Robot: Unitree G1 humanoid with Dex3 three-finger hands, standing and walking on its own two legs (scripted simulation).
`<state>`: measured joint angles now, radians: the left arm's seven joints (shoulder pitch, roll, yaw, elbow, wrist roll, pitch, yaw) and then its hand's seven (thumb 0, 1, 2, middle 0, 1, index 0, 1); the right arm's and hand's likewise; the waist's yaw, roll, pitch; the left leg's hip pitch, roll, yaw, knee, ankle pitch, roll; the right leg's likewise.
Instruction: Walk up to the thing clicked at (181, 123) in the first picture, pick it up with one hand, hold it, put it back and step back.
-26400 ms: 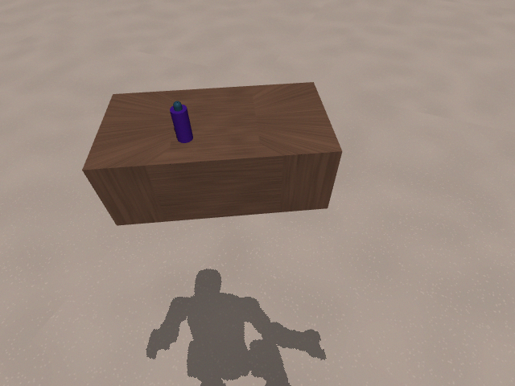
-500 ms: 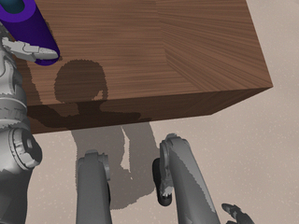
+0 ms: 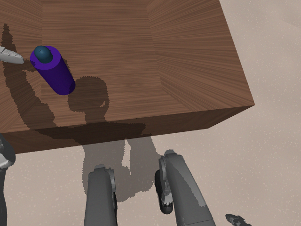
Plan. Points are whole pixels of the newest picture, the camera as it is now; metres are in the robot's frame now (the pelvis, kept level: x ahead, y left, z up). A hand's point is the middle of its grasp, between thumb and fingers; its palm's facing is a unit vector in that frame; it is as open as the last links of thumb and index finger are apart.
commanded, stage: home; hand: left
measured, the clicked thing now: (54, 70) +0.55 +0.21 -0.07
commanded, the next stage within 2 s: none
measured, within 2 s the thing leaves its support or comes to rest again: neither
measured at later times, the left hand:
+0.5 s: hand out of the picture +0.46 +0.29 +0.10, palm faces +0.19 -0.90 -0.40, open 17.3 cm
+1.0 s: hand (32, 192) +0.25 +0.17 +0.11, palm faces +0.15 -0.96 -0.25, open 17.1 cm
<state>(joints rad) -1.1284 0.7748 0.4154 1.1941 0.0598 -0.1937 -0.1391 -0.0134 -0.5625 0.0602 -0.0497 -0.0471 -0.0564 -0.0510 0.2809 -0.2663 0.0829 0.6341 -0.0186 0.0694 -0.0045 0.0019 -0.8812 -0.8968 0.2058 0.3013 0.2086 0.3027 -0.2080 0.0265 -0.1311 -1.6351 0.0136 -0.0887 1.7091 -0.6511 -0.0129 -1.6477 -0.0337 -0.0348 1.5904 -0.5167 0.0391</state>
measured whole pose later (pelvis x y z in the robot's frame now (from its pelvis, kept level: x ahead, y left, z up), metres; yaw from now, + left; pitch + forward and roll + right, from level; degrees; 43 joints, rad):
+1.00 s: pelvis +0.08 -0.01 +0.19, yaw +2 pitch +7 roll -1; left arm 0.31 0.19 -0.02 0.30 -0.04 0.14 0.12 -0.01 -0.48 0.09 -0.06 -0.06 -0.07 -0.07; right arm 0.21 -0.21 0.01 0.56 0.05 0.01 -0.11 0.01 -0.90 -0.90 0.20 0.30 0.21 0.30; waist 0.00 0.03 -0.09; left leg -0.49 0.04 -0.03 0.83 -0.46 -0.03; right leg -0.54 -0.03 -0.03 0.79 -0.38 0.02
